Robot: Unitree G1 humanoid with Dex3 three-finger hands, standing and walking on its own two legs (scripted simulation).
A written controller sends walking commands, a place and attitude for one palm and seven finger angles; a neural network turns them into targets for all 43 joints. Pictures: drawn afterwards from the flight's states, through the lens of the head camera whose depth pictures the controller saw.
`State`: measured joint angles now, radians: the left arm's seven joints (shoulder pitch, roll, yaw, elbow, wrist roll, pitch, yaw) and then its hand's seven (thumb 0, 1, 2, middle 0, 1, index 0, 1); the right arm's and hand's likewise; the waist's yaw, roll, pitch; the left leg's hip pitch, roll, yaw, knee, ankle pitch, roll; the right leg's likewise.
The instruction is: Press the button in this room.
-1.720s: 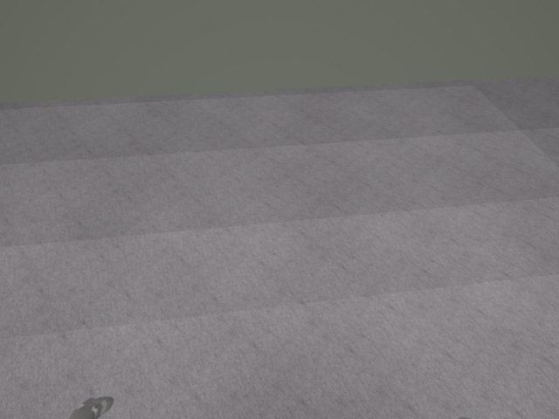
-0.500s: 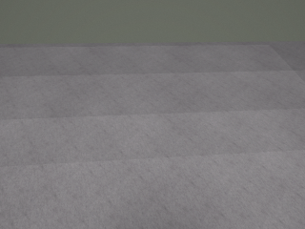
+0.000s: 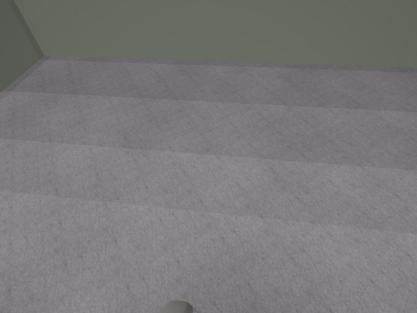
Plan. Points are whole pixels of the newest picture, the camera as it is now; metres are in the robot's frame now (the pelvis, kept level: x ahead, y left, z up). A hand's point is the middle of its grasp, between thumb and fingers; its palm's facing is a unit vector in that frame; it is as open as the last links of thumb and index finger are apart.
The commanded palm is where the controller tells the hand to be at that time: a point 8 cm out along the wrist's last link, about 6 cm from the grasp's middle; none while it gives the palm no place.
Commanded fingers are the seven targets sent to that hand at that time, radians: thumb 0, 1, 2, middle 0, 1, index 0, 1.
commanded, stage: turn or walk to find it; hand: left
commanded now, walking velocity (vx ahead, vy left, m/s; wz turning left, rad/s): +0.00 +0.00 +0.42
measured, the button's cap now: out of the picture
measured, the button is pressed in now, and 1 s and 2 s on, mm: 0 0 0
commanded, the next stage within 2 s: none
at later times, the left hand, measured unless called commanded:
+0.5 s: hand out of the picture -0.04 +0.28 -0.18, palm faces +0.26 -0.94 -0.22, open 7.3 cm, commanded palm none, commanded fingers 0.00 0.90 0.90 -0.20 -0.30 -0.20 -0.30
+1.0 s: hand out of the picture -0.04 +0.22 -0.14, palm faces +0.43 -0.86 -0.28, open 7.3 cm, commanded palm none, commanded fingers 0.00 0.90 0.90 -0.20 -0.30 -0.20 -0.30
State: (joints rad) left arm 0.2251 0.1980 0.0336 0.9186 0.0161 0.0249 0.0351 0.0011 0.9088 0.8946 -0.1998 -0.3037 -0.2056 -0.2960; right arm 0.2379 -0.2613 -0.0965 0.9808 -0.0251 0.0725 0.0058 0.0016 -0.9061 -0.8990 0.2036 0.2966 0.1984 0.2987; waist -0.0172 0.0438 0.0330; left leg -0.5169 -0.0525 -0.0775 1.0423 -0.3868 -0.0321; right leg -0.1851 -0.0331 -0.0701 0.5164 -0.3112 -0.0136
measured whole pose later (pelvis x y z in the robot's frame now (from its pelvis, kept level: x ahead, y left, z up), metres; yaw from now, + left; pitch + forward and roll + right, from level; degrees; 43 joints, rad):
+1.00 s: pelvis -0.04 +0.01 +0.00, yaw +25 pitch -1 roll +1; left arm 0.21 0.17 0.04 0.91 0.01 0.02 0.03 0.00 0.91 0.89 -0.20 -0.30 -0.21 -0.30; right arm 0.28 -0.25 -0.10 0.99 -0.03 0.07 0.01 0.00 -0.91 -0.90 0.20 0.30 0.20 0.30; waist -0.04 0.04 0.04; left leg -0.50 -0.03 -0.04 1.11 -0.38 -0.04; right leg -0.18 -0.04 -0.11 0.48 -0.29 -0.03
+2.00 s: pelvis -0.07 -0.01 +0.01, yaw +51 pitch -1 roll +2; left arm 0.22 0.15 0.03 0.92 0.01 0.02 0.03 0.00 0.91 0.89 -0.20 -0.30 -0.21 -0.30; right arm 0.28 -0.25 -0.10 1.00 -0.03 0.08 0.01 0.00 -0.91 -0.90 0.20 0.30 0.20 0.30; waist -0.04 0.05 0.04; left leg -0.51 0.00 -0.05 1.16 -0.33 -0.05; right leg -0.18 -0.05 -0.15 0.47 -0.28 -0.04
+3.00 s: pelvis -0.11 -0.05 +0.00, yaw +76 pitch -1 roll +0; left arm 0.21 0.16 0.03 0.92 0.02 0.02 0.03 0.00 0.91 0.89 -0.20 -0.30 -0.21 -0.30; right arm 0.27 -0.25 -0.10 1.01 -0.03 0.08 0.02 0.00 -0.91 -0.90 0.20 0.30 0.20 0.30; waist -0.03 0.05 0.05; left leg -0.48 0.02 -0.03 1.13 -0.36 -0.06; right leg -0.20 -0.08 -0.16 0.49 -0.27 -0.01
